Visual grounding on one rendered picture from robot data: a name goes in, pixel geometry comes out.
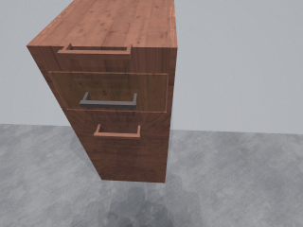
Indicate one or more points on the handle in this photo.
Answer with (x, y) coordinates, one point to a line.
(121, 55)
(116, 135)
(84, 103)

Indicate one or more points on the drawer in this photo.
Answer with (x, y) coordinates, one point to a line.
(151, 89)

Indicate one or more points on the cabinet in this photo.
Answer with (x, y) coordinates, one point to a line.
(147, 28)

